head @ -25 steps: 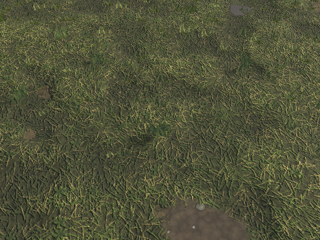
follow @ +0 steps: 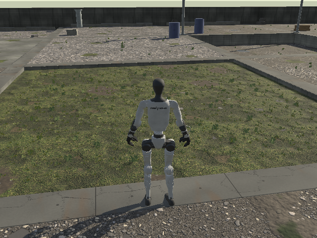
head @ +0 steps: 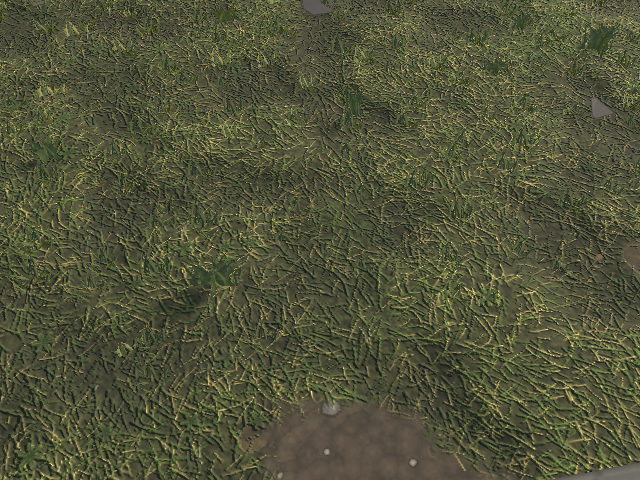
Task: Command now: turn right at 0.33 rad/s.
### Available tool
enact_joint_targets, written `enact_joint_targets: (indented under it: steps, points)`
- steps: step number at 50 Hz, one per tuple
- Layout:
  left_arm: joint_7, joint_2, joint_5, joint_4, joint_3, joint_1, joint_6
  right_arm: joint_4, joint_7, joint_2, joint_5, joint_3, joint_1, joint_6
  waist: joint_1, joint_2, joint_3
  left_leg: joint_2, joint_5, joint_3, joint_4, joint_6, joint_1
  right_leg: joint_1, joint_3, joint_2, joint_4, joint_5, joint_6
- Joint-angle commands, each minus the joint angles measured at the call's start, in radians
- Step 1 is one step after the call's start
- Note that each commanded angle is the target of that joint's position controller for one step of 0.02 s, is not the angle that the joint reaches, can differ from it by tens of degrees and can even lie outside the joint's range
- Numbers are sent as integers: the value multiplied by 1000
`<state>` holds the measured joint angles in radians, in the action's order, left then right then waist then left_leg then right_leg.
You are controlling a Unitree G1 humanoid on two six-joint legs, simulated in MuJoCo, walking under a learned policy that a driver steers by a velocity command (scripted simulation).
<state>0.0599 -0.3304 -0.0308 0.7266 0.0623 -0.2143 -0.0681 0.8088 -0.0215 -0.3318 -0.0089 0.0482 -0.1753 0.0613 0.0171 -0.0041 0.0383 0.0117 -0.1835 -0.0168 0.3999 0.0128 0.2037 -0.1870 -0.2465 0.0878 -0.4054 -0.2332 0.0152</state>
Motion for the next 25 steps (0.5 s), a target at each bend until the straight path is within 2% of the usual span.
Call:
enact_joint_targets:
  steps: [1,2,3,4,5,6,7,8,10,11,12,13,14,15,16,17,18,19,20,22,25]
  points:
    - [-14,-33,-9,-66,-9,-87,11,-120,4,-247,-6,53,-36,45,-8,-181,-222,-394,751,396,-111,403,-367,-209,23,25,-235,-301,-36]
    - [-31,-116,-34,-70,20,-9,7,-99,1,-235,-41,64,-83,54,-55,-94,-126,-445,598,435,-162,430,-320,-338,81,-7,-456,-464,-84]
    - [-52,-146,-41,-54,28,7,9,-107,5,-189,-36,56,-48,61,-32,-53,-91,-394,466,361,-183,352,-256,-340,103,-47,-588,-426,-89]
    - [-75,-157,-44,-33,33,-21,10,-135,19,-114,-23,34,42,60,9,-81,-65,-324,419,280,-185,280,-189,-320,117,-58,-666,-388,-101]
    - [-85,-145,-44,-18,32,-44,10,-163,28,-66,-9,15,99,57,33,-115,-56,-287,460,222,-187,251,-128,-280,118,-65,-690,-339,-111]
    - [-82,-113,-49,-25,22,-33,8,-172,34,-65,-5,14,115,54,47,-113,-47,-264,514,180,-187,252,-78,-240,146,-74,-723,-278,-117]
    - [-70,-87,-43,-21,15,-38,10,-182,38,-77,-8,17,129,51,54,-82,-62,-236,532,134,-185,252,-57,-202,174,-77,-721,-215,-121]
    - [-55,-71,-28,-12,10,-52,15,-192,45,-81,-7,18,144,52,59,-57,-67,-205,511,91,-171,235,-60,-181,190,-94,-645,-160,-132]
    - [-20,-31,-12,11,-3,-64,25,-192,65,-63,16,9,132,53,47,-54,-69,-161,447,50,-104,177,-86,-135,215,-153,-397,-108,-168]
    - [-2,-11,-5,11,-11,-48,27,-178,75,-74,26,11,91,49,21,-57,-67,-169,432,67,-52,161,-102,-113,229,-167,-280,-133,-182]
    - [12,-13,9,8,-13,-41,25,-164,91,-102,32,21,60,39,14,-38,-66,-172,408,91,0,154,-107,-77,252,-163,-160,-87,-180]
    - [18,-21,28,13,-13,-45,20,-156,116,-105,36,21,62,26,29,-11,-67,-167,359,112,41,139,-90,-18,269,-161,-26,88,-161]
    - [12,-52,37,8,-6,-34,14,-145,135,-89,20,17,49,17,19,-36,-82,-174,338,151,50,118,-62,25,263,-155,-23,166,-137]
    - [1,-88,43,-12,-1,-29,5,-136,145,-30,20,-1,33,17,23,-35,-124,-174,284,185,48,75,-65,46,215,-193,-41,276,-94]
    - [-8,-142,40,-40,2,58,-7,-141,134,-43,19,7,-43,23,-57,19,-125,-111,198,123,29,52,-81,-10,205,-199,-77,274,-5]
    - [-9,-149,18,-34,8,75,-6,-148,115,-124,9,32,-8,25,-51,13,-99,-76,157,64,43,55,-149,-124,206,-182,-53,131,26]
    - [-13,-142,17,-23,10,64,-7,-166,105,-125,-1,35,55,29,-34,14,-103,-84,151,60,61,71,-165,-148,201,-181,-22,88,20]
    - [-18,-121,25,-22,7,78,-6,-177,96,-103,-1,29,91,32,-27,16,-92,-93,164,68,58,81,-149,-136,194,-177,-13,87,7]
    - [-17,-96,30,-32,-1,95,0,-170,93,-92,12,24,99,34,-18,3,-77,-83,149,67,42,77,-105,-101,194,-175,-13,97,-8]
    - [-11,-89,35,-14,-3,55,6,-168,101,-69,19,18,98,35,-1,-1,-81,-72,164,63,34,71,-85,-58,198,-170,-15,103,-18]
    - [-8,-87,29,2,-4,36,12,-160,107,-79,12,26,87,35,5,7,-77,-69,189,62,37,72,-95,-53,211,-164,-8,90,-17]
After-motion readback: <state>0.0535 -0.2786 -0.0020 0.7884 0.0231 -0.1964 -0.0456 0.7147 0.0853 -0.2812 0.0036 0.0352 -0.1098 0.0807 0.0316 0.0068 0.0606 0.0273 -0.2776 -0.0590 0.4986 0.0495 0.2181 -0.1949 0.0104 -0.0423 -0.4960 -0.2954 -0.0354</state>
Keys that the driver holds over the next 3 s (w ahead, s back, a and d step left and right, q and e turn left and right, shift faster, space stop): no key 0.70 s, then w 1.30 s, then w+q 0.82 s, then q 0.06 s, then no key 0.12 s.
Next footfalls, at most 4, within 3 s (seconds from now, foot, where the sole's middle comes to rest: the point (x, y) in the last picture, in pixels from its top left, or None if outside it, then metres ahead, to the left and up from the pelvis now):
0.28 right None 0.01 -0.12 -0.78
1.04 right None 0.11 -0.14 -0.78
1.60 left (297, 457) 0.55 0.10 -0.88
2.08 right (372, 325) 0.89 -0.08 -0.88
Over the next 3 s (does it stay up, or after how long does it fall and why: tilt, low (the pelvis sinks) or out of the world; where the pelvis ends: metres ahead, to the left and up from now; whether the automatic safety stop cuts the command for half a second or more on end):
stays up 1.19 0.16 -0.11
